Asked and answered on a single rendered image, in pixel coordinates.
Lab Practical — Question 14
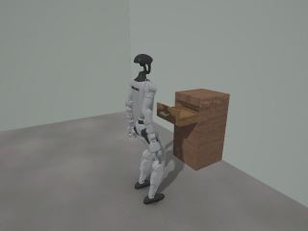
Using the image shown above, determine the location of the robot right shin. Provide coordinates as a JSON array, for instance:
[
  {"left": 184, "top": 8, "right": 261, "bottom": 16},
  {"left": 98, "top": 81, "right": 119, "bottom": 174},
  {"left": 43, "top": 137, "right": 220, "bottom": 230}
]
[{"left": 148, "top": 164, "right": 166, "bottom": 199}]

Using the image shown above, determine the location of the left robot thigh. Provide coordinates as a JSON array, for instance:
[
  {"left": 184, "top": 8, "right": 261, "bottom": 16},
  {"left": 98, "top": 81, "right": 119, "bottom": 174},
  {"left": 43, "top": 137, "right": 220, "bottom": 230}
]
[{"left": 134, "top": 126, "right": 152, "bottom": 161}]

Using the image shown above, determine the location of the left robot upper arm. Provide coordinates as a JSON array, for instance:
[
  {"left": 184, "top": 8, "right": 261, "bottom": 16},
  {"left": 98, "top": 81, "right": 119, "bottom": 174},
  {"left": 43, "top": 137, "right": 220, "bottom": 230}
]
[{"left": 125, "top": 78, "right": 136, "bottom": 108}]

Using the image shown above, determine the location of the drawer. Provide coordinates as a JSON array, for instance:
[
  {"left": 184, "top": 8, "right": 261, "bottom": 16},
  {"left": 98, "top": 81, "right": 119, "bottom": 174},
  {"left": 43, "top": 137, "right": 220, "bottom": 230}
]
[{"left": 157, "top": 102, "right": 199, "bottom": 127}]

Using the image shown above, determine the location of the right robot upper arm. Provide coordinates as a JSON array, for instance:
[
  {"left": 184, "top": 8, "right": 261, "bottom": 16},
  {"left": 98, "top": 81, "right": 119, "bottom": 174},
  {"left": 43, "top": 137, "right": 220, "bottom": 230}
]
[{"left": 141, "top": 82, "right": 157, "bottom": 116}]

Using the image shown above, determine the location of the right robot forearm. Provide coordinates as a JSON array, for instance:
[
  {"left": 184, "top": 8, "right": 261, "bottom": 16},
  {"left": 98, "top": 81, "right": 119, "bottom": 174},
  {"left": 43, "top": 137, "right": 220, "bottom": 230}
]
[{"left": 143, "top": 110, "right": 157, "bottom": 142}]

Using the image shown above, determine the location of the right robot hand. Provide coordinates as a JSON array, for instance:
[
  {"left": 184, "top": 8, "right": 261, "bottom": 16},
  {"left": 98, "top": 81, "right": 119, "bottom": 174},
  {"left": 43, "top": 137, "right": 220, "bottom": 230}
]
[{"left": 149, "top": 141, "right": 162, "bottom": 161}]

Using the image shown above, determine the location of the left robot hand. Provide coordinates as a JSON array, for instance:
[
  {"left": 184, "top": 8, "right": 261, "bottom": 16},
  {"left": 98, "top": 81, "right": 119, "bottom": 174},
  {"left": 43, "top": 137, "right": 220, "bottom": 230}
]
[{"left": 127, "top": 125, "right": 138, "bottom": 141}]

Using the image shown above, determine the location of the left robot forearm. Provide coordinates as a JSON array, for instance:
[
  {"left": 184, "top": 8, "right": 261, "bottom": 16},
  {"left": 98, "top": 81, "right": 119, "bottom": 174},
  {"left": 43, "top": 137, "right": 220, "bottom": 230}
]
[{"left": 125, "top": 105, "right": 135, "bottom": 126}]

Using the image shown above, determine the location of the cabinet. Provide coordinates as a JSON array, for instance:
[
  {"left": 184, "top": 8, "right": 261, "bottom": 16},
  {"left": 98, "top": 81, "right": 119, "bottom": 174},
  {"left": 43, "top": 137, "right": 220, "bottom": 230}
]
[{"left": 173, "top": 89, "right": 230, "bottom": 171}]

